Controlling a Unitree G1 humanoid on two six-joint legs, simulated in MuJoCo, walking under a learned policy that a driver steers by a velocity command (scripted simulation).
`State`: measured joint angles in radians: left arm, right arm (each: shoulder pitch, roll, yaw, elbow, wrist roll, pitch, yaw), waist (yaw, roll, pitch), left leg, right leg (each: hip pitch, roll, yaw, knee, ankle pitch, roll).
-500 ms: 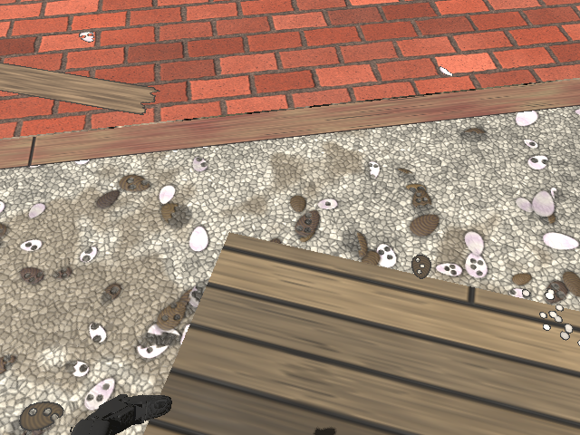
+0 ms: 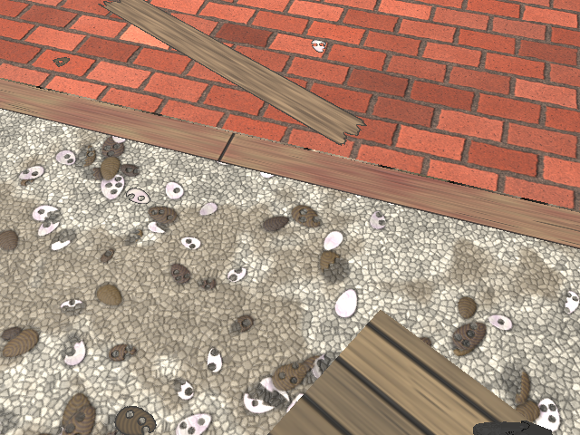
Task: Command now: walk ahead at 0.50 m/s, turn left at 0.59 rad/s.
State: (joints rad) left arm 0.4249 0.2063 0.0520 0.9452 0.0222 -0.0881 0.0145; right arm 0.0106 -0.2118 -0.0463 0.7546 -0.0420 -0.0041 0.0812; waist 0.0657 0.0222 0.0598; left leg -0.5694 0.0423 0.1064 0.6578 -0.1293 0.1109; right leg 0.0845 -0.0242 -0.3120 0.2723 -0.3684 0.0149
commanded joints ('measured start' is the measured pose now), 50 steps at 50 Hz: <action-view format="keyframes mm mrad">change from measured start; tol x32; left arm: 1 23 205 43 -31 0 15 11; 25 -536 127 -3 -352 9 47 -48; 32 12 334 58 -241 47 11 0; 50 -45 208 28 -126 -18 45 -22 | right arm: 1 48 -86 -28 -51 -6 -13 -13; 33 570 -151 -29 44 40 -73 -83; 50 142 -110 19 -27 24 -30 -91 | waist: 1 -76 -136 -52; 50 -49 -147 -105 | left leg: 1 130 -102 68 -54 -134 59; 3 537 -97 -37 -175 -124 126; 5 913 325 -880 -358 -122 313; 10 477 121 -389 -408 314 175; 30 555 39 -397 -89 690 28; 33 34 -179 -259 604 -376 -33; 34 -11 -117 -265 642 -296 -32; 50 190 -83 -112 -4 -42 -117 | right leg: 1 38 -265 49 204 1093 -121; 3 -173 -237 26 650 857 -79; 5 -793 26 239 1169 -189 4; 24 -818 -21 317 418 334 24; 30 -287 64 275 199 266 -73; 33 150 -399 1108 14 23 -271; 36 -197 -261 730 -51 65 -217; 41 -232 -179 484 2 1001 -241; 50 -228 -125 508 126 891 -187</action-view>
